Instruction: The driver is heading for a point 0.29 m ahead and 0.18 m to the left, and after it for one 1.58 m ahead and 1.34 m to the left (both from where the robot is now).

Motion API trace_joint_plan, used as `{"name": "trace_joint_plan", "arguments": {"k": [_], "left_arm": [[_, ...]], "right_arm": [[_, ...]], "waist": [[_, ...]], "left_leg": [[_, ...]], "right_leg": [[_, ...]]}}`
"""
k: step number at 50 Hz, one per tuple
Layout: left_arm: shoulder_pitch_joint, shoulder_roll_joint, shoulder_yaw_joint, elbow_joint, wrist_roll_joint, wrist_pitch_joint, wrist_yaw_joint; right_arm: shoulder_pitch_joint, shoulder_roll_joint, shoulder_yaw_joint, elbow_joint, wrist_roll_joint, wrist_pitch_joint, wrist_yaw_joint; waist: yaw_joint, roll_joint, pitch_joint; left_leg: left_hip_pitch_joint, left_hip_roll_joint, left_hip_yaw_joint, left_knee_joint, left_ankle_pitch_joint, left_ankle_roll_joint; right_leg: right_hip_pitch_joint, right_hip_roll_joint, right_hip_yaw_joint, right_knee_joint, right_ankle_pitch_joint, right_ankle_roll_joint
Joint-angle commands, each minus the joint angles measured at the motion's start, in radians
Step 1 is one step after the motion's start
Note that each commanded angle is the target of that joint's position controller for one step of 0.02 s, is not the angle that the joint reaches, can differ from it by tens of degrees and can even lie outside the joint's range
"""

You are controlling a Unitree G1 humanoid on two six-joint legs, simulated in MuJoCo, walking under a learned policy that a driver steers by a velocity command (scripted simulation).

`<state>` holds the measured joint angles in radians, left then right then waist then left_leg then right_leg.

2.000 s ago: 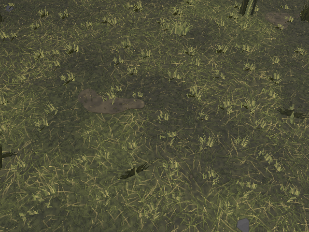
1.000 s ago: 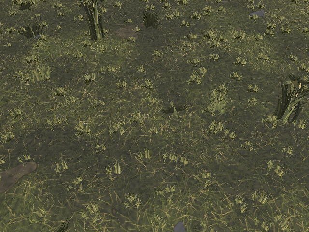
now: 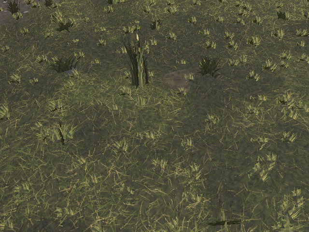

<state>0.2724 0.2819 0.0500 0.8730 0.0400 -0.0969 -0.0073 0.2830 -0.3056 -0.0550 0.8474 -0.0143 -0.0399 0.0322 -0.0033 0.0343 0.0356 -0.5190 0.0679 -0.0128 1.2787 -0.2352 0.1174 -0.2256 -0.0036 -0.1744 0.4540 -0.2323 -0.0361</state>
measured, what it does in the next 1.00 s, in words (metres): walks ahead, turning left: left foot, then right foot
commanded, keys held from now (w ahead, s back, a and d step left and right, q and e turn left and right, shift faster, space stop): w+q+shift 0.14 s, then q+shift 0.82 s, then shift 0.04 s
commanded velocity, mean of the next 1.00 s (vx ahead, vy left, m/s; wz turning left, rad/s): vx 0.37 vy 0.00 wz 0.93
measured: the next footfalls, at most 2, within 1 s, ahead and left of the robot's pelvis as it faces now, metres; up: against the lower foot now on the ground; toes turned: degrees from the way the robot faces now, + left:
left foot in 0.28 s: +0.47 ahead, +0.09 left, +0.00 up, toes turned +17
right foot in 0.82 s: +0.69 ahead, +0.04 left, +0.00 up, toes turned +55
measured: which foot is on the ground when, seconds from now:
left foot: up 0.00-0.26, down 0.28-0.82, up 0.84-1.00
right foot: down 0.00-0.28, up 0.30-0.80, down 0.82-1.00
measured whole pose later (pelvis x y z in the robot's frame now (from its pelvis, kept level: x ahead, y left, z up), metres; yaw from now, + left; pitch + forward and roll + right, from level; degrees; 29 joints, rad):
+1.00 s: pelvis +0.54 +0.03 +0.00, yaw +56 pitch -1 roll +0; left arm 0.12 0.30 0.01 0.64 0.02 0.03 0.05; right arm 0.21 -0.41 -0.10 0.68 -0.01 0.07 0.03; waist -0.02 0.05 0.10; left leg -0.47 -0.12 -0.12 1.18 -0.44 -0.05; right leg -0.28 -0.01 -0.01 0.45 -0.16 -0.02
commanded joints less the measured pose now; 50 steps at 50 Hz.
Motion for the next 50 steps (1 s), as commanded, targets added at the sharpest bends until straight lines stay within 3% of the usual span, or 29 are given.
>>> {"name": "trace_joint_plan", "arguments": {"k": [1,4,7,8,10,12,13,14,15,16,17,18,19,20,22,25,28,30,33,36,38,40,41,42,43,44,45,47,50], "left_arm": [[0.036,0.042,0.008,-0.009,-0.024,-0.038,-0.006],[0.015,0.031,0.005,-0.002,-0.013,-0.051,-0.008],[0.058,0.081,0.011,0.012,-0.019,-0.058,0.005],[0.065,0.092,0.011,0.014,-0.021,-0.054,0.013],[0.092,0.149,0.021,0.001,-0.032,-0.037,0.032],[0.051,0.214,0.041,-0.028,-0.038,-0.001,0.041],[0.020,0.210,0.045,-0.043,-0.042,0.010,0.032],[0.005,0.150,0.044,-0.037,-0.054,0.013,0.015],[0.170,0.047,0.018,-0.111,-0.037,0.009,0.019],[0.134,0.069,0.003,-0.165,-0.040,0.006,0.031],[0.080,0.095,-0.003,-0.168,-0.031,0.000,0.035],[0.009,0.094,-0.004,-0.184,-0.016,0.006,0.031],[-0.013,0.092,-0.003,-0.184,0.002,0.021,0.034],[-0.005,0.098,-0.001,-0.183,0.014,0.049,0.037],[-0.014,0.078,-0.007,-0.195,0.018,0.087,0.039],[-0.080,0.060,-0.015,-0.238,0.000,0.099,0.041],[-0.167,0.072,-0.018,-0.277,0.000,0.110,0.042],[-0.222,0.082,-0.020,-0.296,-0.004,0.117,0.041],[-0.281,0.102,-0.023,-0.312,-0.013,0.110,0.044],[-0.296,0.122,-0.024,-0.316,-0.025,0.090,0.045],[-0.262,0.135,-0.023,-0.306,-0.032,0.078,0.046],[-0.181,0.146,-0.018,-0.285,-0.030,0.067,0.058],[-0.147,0.172,-0.009,-0.275,-0.023,0.062,0.068],[-0.145,0.262,0.007,-0.297,-0.023,0.073,0.076],[-0.088,0.239,0.006,-0.287,-0.038,0.092,0.063],[-0.093,0.182,-0.003,-0.286,-0.040,0.102,0.060],[-0.131,0.142,-0.012,-0.293,-0.039,0.111,0.058],[-0.190,0.150,-0.011,-0.304,-0.021,0.121,0.061],[-0.138,0.149,-0.003,-0.288,-0.011,0.113,0.049]], "right_arm": [[-0.040,0.030,0.012,-0.097,-0.013,0.033,0.027],[-0.146,0.022,0.019,-0.138,-0.003,0.039,0.039],[-0.266,0.005,0.029,-0.187,-0.010,0.033,0.055],[-0.290,0.004,0.030,-0.189,-0.014,0.026,0.058],[-0.206,-0.017,0.024,-0.155,-0.022,0.010,0.055],[0.091,-0.068,-0.005,-0.074,-0.020,0.002,0.033],[0.263,-0.108,-0.031,-0.019,-0.021,0.000,0.008],[0.220,-0.156,-0.063,-0.019,0.006,0.013,-0.026],[0.148,-0.298,-0.082,-0.054,-0.030,0.023,-0.016],[0.147,-0.339,-0.109,-0.108,-0.021,0.030,-0.015],[0.071,-0.279,-0.100,-0.131,-0.005,0.035,-0.031],[0.017,-0.206,-0.080,-0.118,0.010,0.037,-0.039],[0.004,-0.161,-0.065,-0.113,0.018,0.031,-0.043],[-0.005,-0.132,-0.056,-0.117,0.025,0.025,-0.046],[-0.007,-0.141,-0.057,-0.117,0.017,0.016,-0.040],[0.023,-0.170,-0.072,-0.126,0.006,0.019,-0.040],[0.045,-0.168,-0.077,-0.141,0.019,0.047,-0.050],[0.062,-0.173,-0.081,-0.150,0.017,0.062,-0.053],[0.083,-0.180,-0.088,-0.160,0.008,0.074,-0.053],[0.073,-0.188,-0.091,-0.172,-0.002,0.077,-0.050],[0.034,-0.192,-0.091,-0.188,-0.004,0.078,-0.046],[-0.038,-0.186,-0.085,-0.210,0.007,0.075,-0.043],[-0.019,-0.150,-0.074,-0.213,0.020,0.070,-0.041],[0.076,-0.070,-0.052,-0.230,0.028,0.070,-0.046],[0.109,-0.184,-0.075,-0.220,-0.011,0.079,-0.049],[0.074,-0.213,-0.084,-0.203,-0.032,0.086,-0.044],[0.047,-0.213,-0.086,-0.193,-0.028,0.094,-0.031],[0.036,-0.191,-0.079,-0.195,-0.002,0.111,-0.001],[-0.007,-0.161,-0.060,-0.210,0.010,0.117,0.008]], "waist": [[-0.020,-0.104,0.039],[-0.034,-0.089,0.089],[-0.027,-0.053,0.145],[-0.025,-0.033,0.158],[-0.060,-0.051,0.074],[-0.195,-0.097,-0.102],[-0.257,-0.083,-0.188],[-0.231,0.068,-0.137],[-0.047,0.161,-0.226],[-0.103,0.063,-0.495],[-0.069,-0.080,-0.373],[-0.025,-0.128,-0.217],[0.003,-0.147,-0.119],[0.024,-0.162,-0.090],[0.041,-0.168,-0.101],[0.019,-0.113,-0.160],[-0.020,-0.037,-0.169],[-0.045,-0.001,-0.147],[-0.071,0.037,-0.102],[-0.076,0.066,-0.084],[-0.055,0.085,-0.076],[0.003,0.094,-0.055],[0.007,-0.001,-0.086],[-0.050,-0.251,-0.172],[-0.025,-0.252,-0.239],[-0.025,-0.171,-0.176],[-0.027,-0.126,-0.113],[-0.041,-0.179,-0.065],[-0.016,-0.190,-0.074]], "left_leg": [[-0.206,0.097,-0.032,0.006,0.077,-0.020],[-0.208,0.062,0.039,-0.151,0.254,-0.016],[-0.150,0.042,0.131,-0.420,0.343,0.022],[-0.118,0.006,0.176,-0.498,0.369,0.032],[0.021,-0.105,0.254,-0.590,0.367,0.041],[0.348,-0.185,0.228,-0.601,0.291,0.071],[0.541,-0.185,0.153,-0.655,0.316,0.098],[0.649,-0.104,0.008,-0.750,0.416,0.121],[0.883,0.156,-0.371,-0.603,1.309,0.286],[1.017,0.268,-0.637,-0.771,1.006,0.421],[0.836,0.238,-0.642,-0.883,0.727,0.372],[0.643,0.173,-0.557,-0.933,0.565,0.323],[0.495,0.137,-0.501,-0.940,0.672,0.285],[0.386,0.101,-0.432,-0.946,0.751,0.254],[0.255,0.045,-0.357,-0.941,0.830,0.223],[0.275,-0.015,-0.325,-0.883,0.917,0.155],[0.324,-0.059,-0.367,-0.852,0.760,0.071],[0.364,-0.067,-0.429,-0.852,0.636,0.044],[0.446,-0.055,-0.523,-0.835,0.559,0.044],[0.484,-0.051,-0.583,-0.784,0.625,0.052],[0.448,-0.068,-0.620,-0.765,0.587,0.032],[0.329,-0.120,-0.624,-0.727,0.435,-0.029],[0.226,-0.179,-0.542,-0.604,0.158,-0.078],[0.058,-0.304,-0.320,-0.379,-0.386,-0.130],[0.003,-0.312,-0.197,-0.225,-0.490,-0.139],[-0.028,-0.245,-0.173,-0.131,-0.392,-0.150],[-0.018,-0.204,-0.157,-0.101,-0.299,-0.159],[0.004,-0.174,-0.104,-0.035,-0.199,-0.177],[0.012,-0.153,-0.050,-0.043,-0.177,-0.186]], "right_leg": [[0.059,-0.283,0.190,-0.332,-0.006,-0.041],[0.023,-0.180,-0.022,-0.365,0.166,-0.017],[0.081,-0.193,-0.118,-0.398,0.399,-0.008],[0.126,-0.189,-0.144,-0.367,0.584,-0.002],[0.242,-0.196,-0.157,-0.164,1.061,0.016],[0.210,-0.237,-0.122,0.248,1.225,0.015],[0.134,-0.231,-0.089,0.526,1.025,0.021],[-0.074,-0.041,-0.081,0.895,0.097,0.062],[-0.403,0.047,0.019,1.284,-0.390,0.118],[-0.522,0.045,0.221,1.355,-0.315,0.114],[-0.525,-0.010,0.257,1.234,-0.239,0.096],[-0.503,-0.051,0.259,1.104,-0.219,0.094],[-0.461,-0.069,0.254,1.033,-0.211,0.101],[-0.392,-0.093,0.251,0.959,-0.200,0.114],[-0.302,-0.114,0.240,0.828,-0.199,0.135],[-0.320,-0.098,0.228,0.694,-0.071,0.133],[-0.371,-0.069,0.248,0.598,0.041,0.119],[-0.407,-0.041,0.272,0.540,0.051,0.114],[-0.449,-0.004,0.312,0.439,0.013,0.102],[-0.396,0.036,0.337,0.322,-0.033,0.081],[-0.273,0.059,0.345,0.195,-0.039,0.069],[-0.052,0.057,0.333,-0.040,0.053,0.056],[0.125,-0.061,0.397,-0.132,0.170,0.025],[0.318,-0.359,0.676,-0.124,0.402,-0.076],[0.311,-0.434,0.800,-0.103,0.526,-0.182],[0.261,-0.393,0.702,-0.096,0.518,-0.180],[0.181,-0.318,0.558,-0.102,0.444,-0.150],[0.087,-0.227,0.390,-0.123,0.388,-0.124],[0.072,-0.219,0.309,-0.129,0.434,-0.145]]}}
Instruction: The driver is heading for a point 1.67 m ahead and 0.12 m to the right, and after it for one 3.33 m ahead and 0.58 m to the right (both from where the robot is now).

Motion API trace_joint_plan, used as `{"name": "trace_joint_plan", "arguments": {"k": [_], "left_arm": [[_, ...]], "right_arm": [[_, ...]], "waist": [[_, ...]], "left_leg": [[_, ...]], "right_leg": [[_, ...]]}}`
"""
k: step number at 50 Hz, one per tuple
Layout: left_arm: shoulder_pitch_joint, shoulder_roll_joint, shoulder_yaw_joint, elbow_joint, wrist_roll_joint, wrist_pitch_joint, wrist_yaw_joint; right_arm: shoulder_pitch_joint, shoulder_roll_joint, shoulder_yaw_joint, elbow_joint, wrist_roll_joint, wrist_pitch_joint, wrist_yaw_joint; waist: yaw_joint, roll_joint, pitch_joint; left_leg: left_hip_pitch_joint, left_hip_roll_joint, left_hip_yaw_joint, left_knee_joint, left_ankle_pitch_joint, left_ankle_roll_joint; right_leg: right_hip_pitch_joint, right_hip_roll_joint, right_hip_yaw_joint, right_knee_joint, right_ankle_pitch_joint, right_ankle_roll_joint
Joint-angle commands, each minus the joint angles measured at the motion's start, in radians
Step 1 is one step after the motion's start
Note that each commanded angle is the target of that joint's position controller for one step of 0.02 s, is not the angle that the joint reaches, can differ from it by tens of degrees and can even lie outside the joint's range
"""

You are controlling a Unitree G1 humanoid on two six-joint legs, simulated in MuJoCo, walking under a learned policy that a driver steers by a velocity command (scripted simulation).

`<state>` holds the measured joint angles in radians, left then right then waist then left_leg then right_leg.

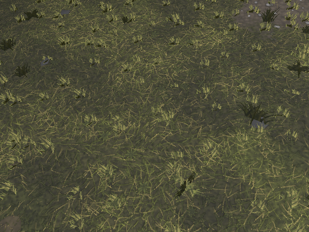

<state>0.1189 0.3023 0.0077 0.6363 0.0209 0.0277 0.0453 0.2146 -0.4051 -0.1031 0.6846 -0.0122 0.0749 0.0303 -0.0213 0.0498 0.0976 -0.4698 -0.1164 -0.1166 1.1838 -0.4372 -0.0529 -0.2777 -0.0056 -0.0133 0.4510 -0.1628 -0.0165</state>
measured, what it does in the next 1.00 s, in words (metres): steps on the spot: left foot, then right foot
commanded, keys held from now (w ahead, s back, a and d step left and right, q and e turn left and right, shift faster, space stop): shift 1.00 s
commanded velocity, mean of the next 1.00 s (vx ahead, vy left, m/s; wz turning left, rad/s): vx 0.01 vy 0.00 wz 0.20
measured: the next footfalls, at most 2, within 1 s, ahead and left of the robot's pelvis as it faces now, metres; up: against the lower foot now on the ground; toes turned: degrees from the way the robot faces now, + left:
left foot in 0.26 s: +0.02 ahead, +0.11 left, +0.00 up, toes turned +4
right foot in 0.62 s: +0.01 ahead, -0.10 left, +0.00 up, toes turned +9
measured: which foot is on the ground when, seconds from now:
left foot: up 0.00-0.24, down 0.26-1.00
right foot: down 0.00-0.26, up 0.28-0.60, down 0.62-1.00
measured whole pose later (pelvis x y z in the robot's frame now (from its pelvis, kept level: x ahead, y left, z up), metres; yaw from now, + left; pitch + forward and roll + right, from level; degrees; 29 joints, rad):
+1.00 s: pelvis -0.03 +0.00 +0.01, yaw +9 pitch -2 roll +0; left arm 0.24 0.23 0.00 0.97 0.01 0.01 0.03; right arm 0.23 -0.24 -0.01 1.07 -0.01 0.02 -0.03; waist 0.00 -0.01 0.03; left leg -0.17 -0.06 -0.07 0.37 -0.17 0.02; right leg -0.12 0.02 0.00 0.39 -0.24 -0.02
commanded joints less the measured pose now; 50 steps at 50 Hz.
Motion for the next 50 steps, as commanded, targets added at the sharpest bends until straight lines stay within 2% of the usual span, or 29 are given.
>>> {"name": "trace_joint_plan", "arguments": {"k": [1,5,7,9,10,11,12,13,14,15,16,17,18,19,21,24,27,29,30,31,32,33,34,36,41,50], "left_arm": [[0.041,0.133,0.044,-0.041,0.008,-0.016,-0.007],[0.083,0.154,0.061,-0.010,0.007,-0.022,-0.019],[0.075,0.161,0.066,-0.004,0.006,-0.018,-0.030],[0.084,0.172,0.071,0.010,0.008,-0.010,-0.039],[0.095,0.177,0.072,0.020,0.007,-0.004,-0.042],[0.097,0.180,0.073,0.029,0.000,0.003,-0.044],[0.106,0.176,0.072,0.038,-0.012,0.008,-0.046],[0.168,0.148,0.068,0.053,-0.011,0.006,-0.051],[0.206,0.045,0.041,0.010,0.000,0.006,-0.062],[0.113,0.095,0.051,0.005,-0.005,0.028,-0.039],[0.112,0.108,0.057,0.015,-0.021,0.040,-0.037],[0.133,0.102,0.058,0.038,-0.025,0.042,-0.040],[0.158,0.107,0.062,0.060,-0.018,0.039,-0.042],[0.181,0.113,0.066,0.080,-0.005,0.038,-0.042],[0.187,0.094,0.062,0.097,-0.005,0.037,-0.044],[0.147,0.051,0.047,0.100,-0.011,0.039,-0.040],[0.148,0.048,0.045,0.119,-0.018,0.039,-0.026],[0.189,0.030,0.038,0.147,-0.018,0.029,-0.017],[0.203,0.033,0.035,0.160,-0.009,0.018,-0.012],[0.207,0.064,0.036,0.163,0.005,0.004,-0.009],[0.136,0.121,0.045,0.158,-0.002,-0.004,-0.016],[0.113,0.084,0.039,0.162,-0.008,-0.009,-0.028],[0.115,0.061,0.031,0.171,-0.006,-0.016,-0.033],[0.132,0.059,0.029,0.195,-0.008,-0.020,-0.026],[0.131,0.047,0.024,0.239,-0.008,-0.020,-0.020],[0.139,0.032,0.014,0.318,-0.008,-0.027,-0.016]], "right_arm": [[0.040,-0.051,-0.005,-0.054,0.007,0.003,0.010],[-0.003,-0.016,0.017,-0.064,0.004,0.008,0.009],[-0.017,0.008,0.032,-0.065,0.005,0.007,0.007],[-0.023,0.015,0.042,-0.060,0.010,0.003,0.002],[-0.017,0.016,0.045,-0.055,0.010,-0.001,0.000],[0.011,0.025,0.050,-0.040,0.006,-0.007,-0.003],[0.045,0.029,0.053,-0.020,-0.004,-0.017,-0.009],[0.035,-0.003,0.051,-0.018,-0.015,-0.027,-0.015],[-0.006,-0.104,0.037,-0.053,-0.017,-0.033,-0.020],[0.010,-0.108,0.032,-0.043,-0.021,-0.041,-0.022],[-0.033,-0.051,0.048,-0.029,-0.018,-0.047,-0.023],[-0.086,-0.006,0.063,-0.024,-0.015,-0.050,-0.026],[-0.113,0.005,0.067,-0.022,-0.016,-0.051,-0.033],[-0.103,0.015,0.071,-0.013,-0.010,-0.056,-0.042],[-0.069,0.039,0.080,0.009,-0.002,-0.062,-0.044],[-0.046,0.038,0.081,0.043,-0.005,-0.066,-0.046],[-0.040,0.031,0.077,0.073,-0.010,-0.065,-0.048],[-0.063,0.033,0.078,0.090,-0.002,-0.064,-0.053],[-0.060,0.044,0.081,0.098,0.004,-0.068,-0.056],[-0.040,0.070,0.090,0.104,0.004,-0.075,-0.055],[-0.002,0.077,0.086,0.117,0.008,-0.075,-0.050],[-0.027,0.058,0.083,0.145,-0.001,-0.069,-0.050],[-0.041,0.048,0.078,0.160,-0.003,-0.067,-0.050],[-0.038,0.037,0.072,0.188,0.000,-0.067,-0.048],[-0.015,0.063,0.076,0.267,0.002,-0.069,-0.054],[0.017,0.074,0.081,0.374,0.004,-0.068,-0.061]], "waist": [[0.014,-0.206,-0.140],[0.028,-0.223,-0.153],[0.029,-0.241,-0.156],[0.038,-0.275,-0.157],[0.038,-0.279,-0.156],[0.017,-0.263,-0.153],[-0.004,-0.233,-0.149],[0.010,-0.121,-0.153],[0.050,0.196,-0.166],[-0.019,0.143,-0.124],[0.018,0.100,-0.090],[0.044,0.098,-0.060],[0.058,0.118,-0.063],[0.052,0.136,-0.075],[0.044,0.092,-0.119],[0.022,0.086,-0.115],[0.013,0.094,-0.114],[0.047,0.062,-0.121],[0.058,0.029,-0.133],[0.045,-0.023,-0.152],[-0.018,-0.124,-0.100],[0.011,-0.125,-0.083],[0.022,-0.128,-0.070],[0.029,-0.140,-0.076],[0.029,-0.081,-0.058],[0.025,-0.053,-0.051]], "left_leg": [[-0.041,0.035,0.053,0.025,0.019,-0.013],[-0.001,0.051,0.058,-0.153,-0.014,0.011],[0.089,0.060,0.085,-0.290,-0.035,0.030],[0.172,0.053,0.120,-0.416,-0.050,0.047],[0.206,0.051,0.131,-0.492,-0.031,0.056],[0.268,0.049,0.143,-0.618,0.043,0.069],[0.358,0.045,0.146,-0.786,0.164,0.083],[0.443,0.121,0.015,-0.906,0.216,0.100],[0.505,0.434,-0.367,-0.963,0.354,0.181],[0.277,0.477,-0.325,-0.917,0.520,0.285],[0.254,0.413,-0.248,-0.915,0.533,0.291],[0.234,0.352,-0.177,-0.921,0.510,0.261],[0.262,0.299,-0.130,-0.916,0.521,0.232],[0.294,0.279,-0.102,-0.896,0.627,0.234],[0.349,0.283,-0.086,-0.869,0.724,0.243],[0.370,0.284,-0.102,-0.860,0.639,0.246],[0.352,0.286,-0.141,-0.845,0.576,0.248],[0.317,0.266,-0.143,-0.818,0.527,0.218],[0.261,0.256,-0.148,-0.815,0.471,0.182],[0.201,0.228,-0.133,-0.800,0.398,0.142],[0.211,0.141,-0.062,-0.840,0.302,0.125],[0.291,0.129,-0.046,-0.851,0.295,0.117],[0.322,0.136,-0.050,-0.842,0.321,0.118],[0.338,0.151,-0.054,-0.827,0.373,0.125],[0.302,0.152,-0.058,-0.860,0.330,0.109],[0.304,0.159,-0.056,-0.874,0.324,0.099]], "right_leg": [[0.139,-0.227,0.146,-0.127,0.366,-0.176],[0.163,-0.261,0.137,-0.120,0.318,-0.196],[0.124,-0.258,0.112,-0.115,0.273,-0.188],[0.100,-0.254,0.103,-0.101,0.258,-0.182],[0.097,-0.255,0.103,-0.084,0.274,-0.178],[0.078,-0.246,0.087,-0.047,0.295,-0.161],[0.030,-0.232,0.064,0.001,0.282,-0.124],[-0.052,-0.195,0.024,0.079,0.136,-0.056],[-0.238,-0.066,-0.097,0.278,-0.312,0.037],[-0.164,-0.037,0.005,0.369,-0.421,0.039],[-0.135,-0.041,0.034,0.418,-0.374,0.033],[-0.129,-0.039,0.037,0.428,-0.311,0.029],[-0.131,-0.032,0.023,0.429,-0.264,0.029],[-0.130,-0.024,0.011,0.448,-0.245,0.033],[-0.108,-0.017,0.016,0.436,-0.251,0.043],[-0.071,-0.014,0.017,0.298,-0.263,0.043],[-0.002,0.008,0.008,0.156,-0.262,0.030],[0.105,0.012,0.000,-0.042,-0.114,0.016],[0.205,-0.022,0.040,-0.131,0.020,0.008],[0.285,-0.109,0.129,-0.143,0.088,-0.005],[0.189,-0.151,0.168,-0.104,0.142,-0.035],[0.104,-0.144,0.159,-0.110,0.088,-0.043],[0.082,-0.122,0.138,-0.120,0.049,-0.031],[0.088,-0.097,0.120,-0.134,0.022,-0.018],[0.104,-0.098,0.123,-0.146,-0.037,-0.029],[0.097,-0.093,0.126,-0.158,-0.057,-0.039]]}}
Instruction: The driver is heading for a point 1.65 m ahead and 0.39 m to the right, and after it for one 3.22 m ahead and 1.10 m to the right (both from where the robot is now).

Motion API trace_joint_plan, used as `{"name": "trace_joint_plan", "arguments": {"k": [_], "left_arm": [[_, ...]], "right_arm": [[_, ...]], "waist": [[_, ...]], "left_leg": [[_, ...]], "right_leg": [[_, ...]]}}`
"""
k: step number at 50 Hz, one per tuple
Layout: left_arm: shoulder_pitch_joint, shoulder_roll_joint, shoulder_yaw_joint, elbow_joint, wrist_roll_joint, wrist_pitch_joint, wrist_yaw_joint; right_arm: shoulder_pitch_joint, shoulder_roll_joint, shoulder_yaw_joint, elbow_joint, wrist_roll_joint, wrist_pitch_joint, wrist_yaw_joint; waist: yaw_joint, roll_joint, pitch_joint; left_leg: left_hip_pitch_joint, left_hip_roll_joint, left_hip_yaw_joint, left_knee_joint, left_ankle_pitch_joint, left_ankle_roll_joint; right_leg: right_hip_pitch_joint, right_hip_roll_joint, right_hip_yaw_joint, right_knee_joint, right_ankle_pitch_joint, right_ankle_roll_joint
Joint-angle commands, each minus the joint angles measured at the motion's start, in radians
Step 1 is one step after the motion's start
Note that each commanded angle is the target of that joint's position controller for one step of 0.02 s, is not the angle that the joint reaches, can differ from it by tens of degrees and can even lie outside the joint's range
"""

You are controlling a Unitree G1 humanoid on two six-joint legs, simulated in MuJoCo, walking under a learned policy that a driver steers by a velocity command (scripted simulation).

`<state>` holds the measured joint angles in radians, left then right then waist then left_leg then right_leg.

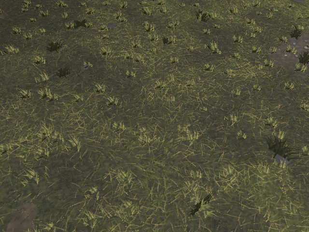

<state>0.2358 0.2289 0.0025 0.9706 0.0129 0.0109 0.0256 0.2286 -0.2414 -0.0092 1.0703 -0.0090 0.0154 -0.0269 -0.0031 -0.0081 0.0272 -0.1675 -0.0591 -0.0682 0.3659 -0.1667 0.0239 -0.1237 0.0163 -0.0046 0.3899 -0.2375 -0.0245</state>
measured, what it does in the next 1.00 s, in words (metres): walks ahead: left foot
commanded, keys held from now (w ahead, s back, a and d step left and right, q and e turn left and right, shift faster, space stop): shift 0.26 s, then w+shift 0.74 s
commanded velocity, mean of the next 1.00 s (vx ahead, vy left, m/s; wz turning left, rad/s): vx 0.51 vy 0.00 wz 0.00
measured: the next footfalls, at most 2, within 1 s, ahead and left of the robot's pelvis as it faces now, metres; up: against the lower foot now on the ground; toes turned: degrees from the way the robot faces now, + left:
left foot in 0.56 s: +0.11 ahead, +0.13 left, +0.00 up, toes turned +3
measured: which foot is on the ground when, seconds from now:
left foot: down 0.00-0.32, up 0.34-0.54, down 0.56-1.00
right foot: down 0.00-0.56, up 0.58-1.00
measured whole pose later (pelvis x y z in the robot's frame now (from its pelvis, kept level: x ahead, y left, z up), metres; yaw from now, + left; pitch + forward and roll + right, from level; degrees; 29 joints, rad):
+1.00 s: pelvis +0.34 +0.04 -0.04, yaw +1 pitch +3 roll -1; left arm -0.11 0.22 0.02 0.78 0.02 -0.05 -0.05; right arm 0.54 -0.18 -0.03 1.11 -0.02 -0.12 -0.01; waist -0.08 0.00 0.04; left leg 0.32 -0.01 0.04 0.07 -0.41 0.03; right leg -0.64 0.00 -0.14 0.59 -0.10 -0.14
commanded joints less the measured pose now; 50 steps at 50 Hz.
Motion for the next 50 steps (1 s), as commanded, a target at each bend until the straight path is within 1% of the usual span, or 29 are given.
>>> {"name": "trace_joint_plan", "arguments": {"k": [1,13,14,15,16,17,18,19,20,21,23,25,26,27,28,29,30,31,32,33,35,37,40,42,45,46,48,49,50], "left_arm": [[0.025,0.102,0.017,-0.008,0.000,-0.010,0.004],[0.070,0.062,0.002,0.075,0.000,-0.015,0.010],[0.094,0.078,0.010,0.083,0.002,-0.013,0.009],[0.103,0.119,0.026,0.078,0.004,-0.005,0.005],[0.140,0.146,0.038,0.079,0.008,0.003,-0.001],[0.192,0.158,0.048,0.092,0.005,0.005,-0.003],[0.183,0.151,0.056,0.097,0.002,-0.001,0.001],[0.189,0.131,0.058,0.096,0.008,-0.013,-0.001],[0.153,0.137,0.064,0.082,0.012,-0.028,-0.003],[0.119,0.142,0.068,0.068,0.009,-0.043,-0.005],[0.058,0.146,0.076,0.046,-0.004,-0.063,-0.007],[0.034,0.155,0.083,0.040,-0.006,-0.067,-0.010],[0.019,0.151,0.086,0.036,-0.008,-0.066,-0.012],[0.010,0.145,0.088,0.028,-0.005,-0.065,-0.016],[-0.013,0.115,0.080,0.010,0.009,-0.073,-0.021],[-0.083,0.018,0.054,-0.045,0.023,-0.086,-0.028],[-0.080,-0.009,0.049,-0.094,0.009,-0.097,-0.042],[-0.131,0.046,0.056,-0.110,0.019,-0.099,-0.052],[-0.132,0.078,0.064,-0.103,0.021,-0.102,-0.067],[-0.093,0.078,0.066,-0.086,0.027,-0.101,-0.075],[-0.095,0.073,0.066,-0.084,0.039,-0.079,-0.090],[-0.165,0.059,0.062,-0.112,0.030,-0.059,-0.093],[-0.315,0.052,0.054,-0.175,0.024,-0.052,-0.091],[-0.387,0.036,0.043,-0.209,0.016,-0.054,-0.094],[-0.446,0.034,0.034,-0.247,0.011,-0.056,-0.092],[-0.438,0.040,0.034,-0.251,0.010,-0.058,-0.087],[-0.365,0.069,0.043,-0.243,0.011,-0.062,-0.069],[-0.246,0.102,0.056,-0.216,0.011,-0.065,-0.058],[-0.040,0.142,0.075,-0.157,0.009,-0.068,-0.044]], "right_arm": [[0.007,-0.088,-0.012,-0.002,0.000,-0.009,-0.005],[0.039,-0.053,-0.001,0.073,0.001,-0.010,-0.012],[0.057,-0.052,-0.002,0.075,0.001,-0.008,-0.013],[0.059,-0.079,-0.015,0.065,-0.005,-0.002,-0.009],[0.015,-0.096,-0.023,0.037,-0.017,0.002,0.000],[-0.062,-0.057,-0.017,-0.010,-0.022,-0.003,0.014],[-0.130,-0.016,-0.007,-0.054,-0.026,-0.015,0.025],[-0.163,-0.045,-0.017,-0.074,-0.030,-0.028,0.032],[-0.139,-0.049,-0.023,-0.076,-0.029,-0.042,0.040],[-0.109,-0.050,-0.027,-0.074,-0.028,-0.054,0.050],[-0.083,-0.043,-0.032,-0.084,-0.014,-0.069,0.061],[-0.038,-0.031,-0.036,-0.089,-0.008,-0.066,0.059],[0.032,-0.023,-0.038,-0.070,-0.006,-0.066,0.053],[0.117,-0.028,-0.045,-0.042,-0.007,-0.069,0.044],[0.258,-0.062,-0.060,0.001,-0.010,-0.083,0.032],[0.417,-0.148,-0.077,0.021,-0.038,-0.100,0.020],[0.357,-0.169,-0.072,0.010,-0.042,-0.097,0.019],[0.231,-0.153,-0.071,-0.025,-0.033,-0.098,0.020],[0.163,-0.123,-0.064,-0.053,-0.023,-0.110,0.028],[0.142,-0.112,-0.060,-0.061,-0.018,-0.118,0.032],[0.161,-0.075,-0.047,-0.052,-0.013,-0.134,0.024],[0.222,-0.065,-0.044,-0.031,-0.010,-0.143,0.023],[0.282,-0.055,-0.039,-0.024,-0.007,-0.148,0.027],[0.289,-0.052,-0.037,-0.026,-0.006,-0.153,0.026],[0.307,-0.069,-0.037,-0.016,-0.001,-0.157,0.017],[0.301,-0.079,-0.037,-0.014,-0.001,-0.156,0.018],[0.305,-0.117,-0.044,-0.010,-0.009,-0.151,0.015],[0.302,-0.146,-0.053,-0.007,-0.020,-0.140,0.008],[0.285,-0.176,-0.063,-0.007,-0.029,-0.126,0.000]], "waist": [[0.006,0.005,0.019],[0.003,-0.001,0.026],[0.007,-0.014,-0.016],[0.015,-0.045,-0.001],[0.042,-0.069,0.065],[0.071,-0.140,0.118],[0.073,-0.187,0.176],[0.073,-0.125,0.163],[0.039,-0.080,0.124],[0.016,-0.066,0.083],[-0.019,-0.105,0.058],[-0.046,-0.149,0.077],[-0.077,-0.118,0.094],[-0.107,-0.055,0.088],[-0.162,0.062,0.040],[-0.220,0.320,-0.038],[-0.140,0.339,-0.002],[-0.084,0.166,0.083],[-0.053,0.064,0.063],[-0.022,0.046,0.029],[-0.005,0.067,0.039],[-0.016,0.060,0.090],[-0.044,0.048,0.137],[-0.050,0.060,0.155],[-0.049,0.069,0.165],[-0.036,0.072,0.148],[0.010,0.124,0.056],[0.071,0.154,-0.021],[0.161,0.171,-0.123]], "left_leg": [[0.002,0.102,-0.104,-0.057,0.054,0.022],[0.006,0.110,-0.094,-0.047,0.078,0.021],[0.003,0.079,-0.072,-0.023,-0.100,0.031],[-0.064,0.037,-0.042,0.041,-0.369,0.052],[-0.207,0.024,-0.043,0.105,-0.518,0.064],[-0.323,0.010,0.022,0.218,-0.453,0.054],[-0.393,0.038,0.100,0.365,-0.243,0.033],[-0.450,0.078,0.075,0.463,-0.218,0.022],[-0.462,0.098,0.062,0.498,-0.189,0.014],[-0.438,0.108,0.067,0.485,-0.170,0.011],[-0.280,0.092,0.104,0.361,-0.164,0.017],[-0.092,0.064,0.162,0.221,-0.196,0.027],[0.028,0.049,0.205,0.133,-0.134,0.030],[0.164,0.018,0.234,0.092,-0.127,0.031],[0.357,0.060,0.143,0.054,-0.200,0.045],[0.437,0.334,-0.264,-0.103,-0.548,0.083],[0.381,0.460,-0.695,-0.287,-0.820,0.176],[0.294,0.476,-0.628,-0.270,-0.783,0.188],[0.246,0.411,-0.491,-0.240,-0.637,0.168],[0.212,0.360,-0.386,-0.256,-0.539,0.151],[0.163,0.296,-0.264,-0.301,-0.415,0.139],[0.162,0.264,-0.185,-0.324,-0.290,0.147],[0.145,0.232,-0.089,-0.363,-0.113,0.163],[0.131,0.224,-0.035,-0.398,0.013,0.165],[0.207,0.254,0.030,-0.436,0.281,0.162],[0.250,0.256,0.065,-0.399,0.448,0.154],[0.328,0.276,0.106,-0.221,0.982,0.136],[0.352,0.287,0.115,-0.054,1.152,0.126],[0.315,0.293,0.121,0.186,1.193,0.118]], "right_leg": [[-0.057,-0.114,0.117,-0.097,0.019,-0.031],[-0.062,-0.105,0.109,-0.091,0.053,-0.030],[-0.046,-0.087,0.109,-0.097,-0.150,-0.040],[-0.062,-0.082,0.144,-0.098,-0.426,-0.070],[-0.072,-0.128,0.235,-0.145,-0.641,-0.113],[-0.038,-0.222,0.371,-0.233,-0.743,-0.167],[-0.041,-0.332,0.472,-0.314,-0.679,-0.211],[-0.025,-0.362,0.498,-0.346,-0.576,-0.224],[0.007,-0.346,0.459,-0.330,-0.482,-0.212],[0.021,-0.320,0.398,-0.316,-0.412,-0.197],[-0.069,-0.240,0.259,-0.306,-0.346,-0.156],[-0.202,-0.213,0.191,-0.273,-0.371,-0.158],[-0.288,-0.203,0.167,-0.214,-0.402,-0.164],[-0.379,-0.179,0.144,-0.122,-0.413,-0.165],[-0.505,-0.123,0.085,0.106,-0.335,-0.150],[-0.621,-0.012,-0.035,0.561,-0.282,-0.110],[-0.833,0.054,0.058,0.750,-0.227,-0.120],[-0.889,-0.052,0.101,0.837,-0.101,-0.125],[-0.838,-0.093,0.100,0.817,0.006,-0.111],[-0.765,-0.114,0.083,0.779,0.039,-0.088],[-0.714,-0.129,0.038,0.757,0.083,-0.044],[-0.762,-0.128,0.003,0.726,0.128,-0.025],[-0.763,-0.110,-0.052,0.573,0.189,-0.007],[-0.691,-0.097,-0.086,0.425,0.242,-0.012],[-0.591,-0.075,-0.128,0.274,0.269,-0.058],[-0.543,-0.054,-0.144,0.236,0.246,-0.082],[-0.390,0.025,-0.182,0.223,0.163,-0.122],[-0.269,0.060,-0.174,0.231,0.101,-0.141],[-0.068,0.085,-0.160,0.221,0.035,-0.158]]}}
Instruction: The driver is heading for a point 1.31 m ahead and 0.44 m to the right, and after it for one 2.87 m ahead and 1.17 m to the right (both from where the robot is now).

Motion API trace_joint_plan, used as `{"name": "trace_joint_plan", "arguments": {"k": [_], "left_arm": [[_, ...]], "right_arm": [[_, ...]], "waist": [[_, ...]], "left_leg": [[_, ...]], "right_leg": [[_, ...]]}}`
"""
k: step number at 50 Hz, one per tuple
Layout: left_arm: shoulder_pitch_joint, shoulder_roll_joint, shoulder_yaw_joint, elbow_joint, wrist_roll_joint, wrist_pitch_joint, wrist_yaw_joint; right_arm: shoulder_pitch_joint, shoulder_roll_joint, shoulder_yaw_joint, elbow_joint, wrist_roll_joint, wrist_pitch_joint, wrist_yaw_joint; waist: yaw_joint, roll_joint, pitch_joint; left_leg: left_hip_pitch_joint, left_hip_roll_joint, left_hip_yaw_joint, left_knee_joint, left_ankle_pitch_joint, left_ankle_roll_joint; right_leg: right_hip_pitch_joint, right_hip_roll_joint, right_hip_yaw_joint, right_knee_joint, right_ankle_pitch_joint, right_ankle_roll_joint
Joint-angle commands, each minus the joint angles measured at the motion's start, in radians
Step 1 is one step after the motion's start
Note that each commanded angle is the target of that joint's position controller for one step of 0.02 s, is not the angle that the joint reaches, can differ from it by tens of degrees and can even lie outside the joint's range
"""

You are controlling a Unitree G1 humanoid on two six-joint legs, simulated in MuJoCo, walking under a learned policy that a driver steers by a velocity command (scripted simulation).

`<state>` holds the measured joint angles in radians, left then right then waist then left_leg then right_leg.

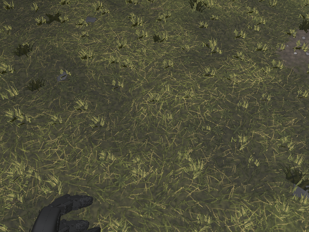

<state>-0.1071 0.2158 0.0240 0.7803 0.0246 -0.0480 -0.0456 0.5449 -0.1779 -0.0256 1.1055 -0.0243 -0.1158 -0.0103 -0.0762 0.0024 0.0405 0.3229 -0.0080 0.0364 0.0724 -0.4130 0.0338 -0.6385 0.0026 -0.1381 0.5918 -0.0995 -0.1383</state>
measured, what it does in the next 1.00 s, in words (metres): walks ahead, turning right: right foot, then left foot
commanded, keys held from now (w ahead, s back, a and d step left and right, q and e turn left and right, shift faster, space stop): w+shift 0.28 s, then w+e+shift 0.72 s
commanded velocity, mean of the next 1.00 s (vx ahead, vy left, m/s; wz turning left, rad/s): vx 0.99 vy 0.00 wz -0.49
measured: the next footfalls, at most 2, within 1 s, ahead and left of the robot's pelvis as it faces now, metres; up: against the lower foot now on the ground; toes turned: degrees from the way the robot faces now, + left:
right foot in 0.02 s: +0.22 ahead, -0.09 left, +0.00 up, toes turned -5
left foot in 0.48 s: +0.68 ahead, +0.08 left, +0.00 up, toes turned -4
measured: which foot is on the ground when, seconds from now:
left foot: down 0.00-0.04, up 0.06-0.46, down 0.48-0.94, up 0.96-1.00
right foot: up 0.00-0.00, down 0.02-0.50, up 0.52-0.92, down 0.94-1.00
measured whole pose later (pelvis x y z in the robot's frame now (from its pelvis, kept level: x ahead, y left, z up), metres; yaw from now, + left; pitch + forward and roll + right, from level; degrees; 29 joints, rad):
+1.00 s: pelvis +0.93 -0.14 -0.02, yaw -32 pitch -1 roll +1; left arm 0.16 0.30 0.06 0.77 0.02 -0.02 -0.03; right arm 0.34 -0.23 -0.04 0.88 -0.04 -0.07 -0.01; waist 0.01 -0.02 0.05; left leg -0.09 0.06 0.10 1.32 -0.41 -0.02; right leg -0.51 0.14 -0.14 0.78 -0.30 -0.23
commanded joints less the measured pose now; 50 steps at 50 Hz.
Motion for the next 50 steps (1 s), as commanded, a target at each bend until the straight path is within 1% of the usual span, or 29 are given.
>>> {"name": "trace_joint_plan", "arguments": {"k": [1,2,3,4,5,6,8,14,17,20,22,23,24,25,26,27,28,29,32,34,37,41,43,45,46,47,48,49,50], "left_arm": [[0.524,0.198,0.076,0.099,0.005,-0.012,0.043],[0.625,0.292,0.103,0.121,0.040,-0.017,0.055],[0.603,0.289,0.105,0.133,0.026,-0.018,0.033],[0.477,0.247,0.100,0.132,0.018,-0.022,0.024],[0.422,0.166,0.082,0.132,0.012,-0.034,0.022],[0.393,0.116,0.069,0.141,0.016,-0.044,0.022],[0.389,0.057,0.044,0.174,0.010,-0.057,0.029],[0.511,0.084,0.034,0.196,-0.018,-0.091,0.026],[0.583,0.114,0.033,0.205,-0.036,-0.101,0.035],[0.601,0.182,0.040,0.203,-0.029,-0.092,0.044],[0.603,0.235,0.050,0.206,-0.011,-0.077,0.054],[0.581,0.256,0.057,0.204,-0.001,-0.064,0.059],[0.553,0.224,0.055,0.189,0.006,-0.061,0.060],[0.603,0.065,0.026,0.136,-0.010,-0.064,0.051],[0.684,0.053,0.023,0.102,-0.079,-0.066,0.048],[0.542,0.132,0.038,0.099,-0.059,-0.055,0.060],[0.462,0.130,0.040,0.088,-0.045,-0.048,0.051],[0.439,0.106,0.040,0.084,-0.036,-0.037,0.041],[0.405,0.034,0.032,0.033,-0.001,0.015,0.010],[0.317,0.027,0.026,-0.019,0.003,0.036,-0.005],[0.212,0.037,0.013,-0.079,-0.005,0.039,-0.024],[0.087,0.082,0.009,-0.123,-0.002,0.031,-0.041],[0.152,0.120,0.018,-0.102,-0.007,0.025,-0.035],[0.417,0.186,0.048,-0.039,-0.013,0.025,-0.018],[0.619,0.230,0.077,0.023,-0.013,0.024,0.000],[0.649,0.266,0.105,0.052,-0.020,0.027,0.024],[0.543,0.343,0.118,0.041,-0.019,0.038,0.031],[0.526,0.407,0.130,-0.003,0.006,0.048,0.029],[0.520,0.351,0.126,-0.015,0.010,0.046,0.038]], "right_arm": [[-0.075,-0.242,-0.052,-0.055,-0.013,0.013,-0.018],[-0.010,-0.093,-0.022,-0.094,0.018,0.010,0.009],[0.000,-0.079,-0.023,-0.111,0.034,-0.016,0.026],[-0.127,-0.141,-0.038,-0.154,0.035,-0.020,0.018],[-0.202,-0.147,-0.037,-0.175,0.030,-0.024,0.017],[-0.222,-0.122,-0.032,-0.179,0.019,-0.019,0.021],[-0.201,-0.068,-0.020,-0.191,-0.016,0.014,0.040],[-0.524,-0.084,0.005,-0.340,-0.023,0.039,0.066],[-0.647,-0.066,0.024,-0.391,-0.005,0.027,0.079],[-0.656,-0.117,0.013,-0.414,-0.002,0.027,0.057],[-0.497,-0.189,-0.014,-0.385,-0.003,0.024,0.031],[-0.314,-0.228,-0.033,-0.334,0.001,0.020,0.015],[-0.126,-0.283,-0.054,-0.290,-0.013,0.017,-0.005],[-0.024,-0.371,-0.076,-0.284,-0.055,0.014,-0.018],[-0.083,-0.367,-0.083,-0.286,-0.056,0.018,0.003],[-0.198,-0.257,-0.070,-0.302,-0.043,0.018,0.013],[-0.248,-0.180,-0.053,-0.296,-0.033,0.009,0.017],[-0.264,-0.158,-0.049,-0.279,-0.037,0.005,0.017],[-0.218,-0.100,-0.031,-0.211,-0.005,-0.012,0.016],[-0.225,-0.101,-0.031,-0.199,0.012,-0.023,0.021],[-0.241,-0.121,-0.032,-0.201,0.000,-0.040,0.023],[-0.184,-0.199,-0.040,-0.197,0.007,-0.038,0.003],[-0.148,-0.261,-0.052,-0.208,0.007,-0.012,-0.016],[-0.204,-0.325,-0.073,-0.243,-0.004,0.029,-0.028],[-0.244,-0.332,-0.078,-0.265,-0.011,0.046,-0.024],[-0.254,-0.295,-0.077,-0.264,-0.014,0.054,-0.008],[-0.243,-0.129,-0.036,-0.333,-0.031,0.038,0.006],[-0.252,-0.147,-0.025,-0.456,-0.002,0.008,0.008],[-0.321,-0.197,-0.023,-0.455,-0.011,-0.018,0.007]], "waist": [[0.341,0.134,-0.226],[0.274,-0.081,-0.351],[0.220,-0.206,-0.433],[0.180,-0.136,-0.242],[0.161,-0.018,-0.131],[0.121,0.038,-0.072],[0.040,-0.004,-0.021],[0.072,-0.003,0.151],[0.112,-0.015,0.151],[0.104,-0.037,0.076],[0.021,-0.099,-0.068],[-0.070,-0.110,-0.164],[-0.150,-0.097,-0.258],[-0.100,0.127,-0.406],[-0.015,0.331,-0.523],[-0.015,0.150,-0.333],[-0.010,0.047,-0.188],[0.017,0.001,-0.119],[0.084,0.063,-0.030],[0.098,0.062,0.020],[0.115,0.067,0.074],[0.106,0.024,0.117],[0.149,0.072,0.041],[0.293,0.123,-0.104],[0.373,0.106,-0.191],[0.360,0.002,-0.165],[0.207,-0.241,-0.084],[0.173,-0.229,-0.283],[0.184,-0.037,-0.192]], "left_leg": [[-0.347,0.203,0.030,0.786,1.253,0.098],[-0.732,0.073,0.014,1.193,0.582,0.079],[-0.955,-0.072,-0.135,1.406,-0.011,0.089],[-1.067,0.005,-0.162,1.444,0.095,0.115],[-1.060,0.056,-0.135,1.401,0.182,0.116],[-1.009,0.092,-0.133,1.339,0.204,0.115],[-0.924,0.130,-0.136,1.257,0.202,0.088],[-1.041,0.162,-0.001,0.861,0.438,0.024],[-0.827,0.100,0.060,0.588,0.609,0.026],[-0.791,0.031,0.063,0.466,0.566,0.043],[-0.615,-0.030,0.036,0.461,0.386,0.063],[-0.423,-0.029,0.022,0.438,0.317,0.069],[-0.170,0.075,-0.053,0.470,0.238,0.074],[0.074,0.376,-0.409,0.454,-0.059,0.094],[0.171,0.511,-0.874,0.234,-0.206,0.183],[0.023,0.431,-0.712,0.203,-0.272,0.145],[-0.142,0.395,-0.530,0.193,-0.128,0.124],[-0.255,0.363,-0.414,0.168,0.013,0.103],[-0.408,0.306,-0.156,0.125,0.191,0.052],[-0.458,0.283,-0.020,0.079,0.282,0.026],[-0.514,0.210,0.163,0.041,0.474,0.007],[-0.403,0.203,0.283,0.039,0.902,-0.019],[-0.271,0.228,0.292,0.196,1.331,-0.028],[-0.267,0.273,0.265,0.546,1.524,-0.011],[-0.359,0.281,0.229,0.833,1.404,0.010],[-0.556,0.159,0.218,1.200,0.733,-0.005],[-0.934,-0.006,0.148,1.572,-0.103,-0.037],[-1.177,-0.028,-0.066,1.646,-0.084,-0.052],[-1.243,0.034,-0.118,1.562,-0.007,-0.046]], "right_leg": [[0.721,0.038,0.038,-0.024,-0.129,-0.067],[1.036,-0.241,0.442,-0.068,-0.561,-0.137],[1.087,-0.379,0.976,-0.315,-0.792,-0.183],[0.955,-0.329,0.893,-0.372,-0.736,-0.149],[0.786,-0.315,0.716,-0.370,-0.556,-0.137],[0.645,-0.279,0.604,-0.390,-0.440,-0.114],[0.452,-0.214,0.462,-0.433,-0.387,-0.078],[0.351,-0.101,0.212,-0.572,-0.046,-0.066],[0.354,-0.110,0.206,-0.633,0.255,-0.057],[0.634,-0.139,0.214,-0.510,0.685,-0.045],[0.749,-0.164,0.236,-0.248,0.978,-0.024],[0.704,-0.152,0.237,-0.019,0.914,-0.017],[0.522,-0.112,0.231,0.248,0.679,-0.016],[0.245,-0.013,0.195,0.629,-0.003,-0.010],[0.016,0.063,0.232,0.853,-0.342,-0.005],[-0.070,-0.023,0.232,0.856,-0.222,-0.021],[-0.075,-0.058,0.223,0.799,-0.148,-0.017],[-0.044,-0.085,0.219,0.767,-0.133,-0.010],[-0.036,-0.142,0.202,0.736,-0.121,0.012],[-0.091,-0.155,0.167,0.696,-0.065,0.028],[-0.072,-0.132,0.096,0.518,0.117,0.021],[0.046,-0.048,-0.049,0.194,0.203,-0.029],[0.141,0.032,-0.096,0.157,0.135,-0.057],[0.408,0.087,-0.074,0.168,0.010,-0.094],[0.626,0.103,-0.013,0.126,-0.072,-0.124],[0.767,0.067,0.099,0.049,-0.150,-0.157],[0.842,-0.082,0.434,0.065,0.067,-0.220],[1.038,-0.223,0.887,-0.206,-0.201,-0.381],[0.962,-0.262,0.970,-0.357,-0.340,-0.337]]}}
Keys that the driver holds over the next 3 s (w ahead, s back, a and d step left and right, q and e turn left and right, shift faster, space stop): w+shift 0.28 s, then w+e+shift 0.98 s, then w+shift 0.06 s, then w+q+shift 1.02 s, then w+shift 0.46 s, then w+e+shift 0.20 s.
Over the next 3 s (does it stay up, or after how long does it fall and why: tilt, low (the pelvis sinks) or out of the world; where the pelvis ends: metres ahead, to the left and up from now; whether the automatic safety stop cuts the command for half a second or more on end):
stays up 2.51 -0.97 0.02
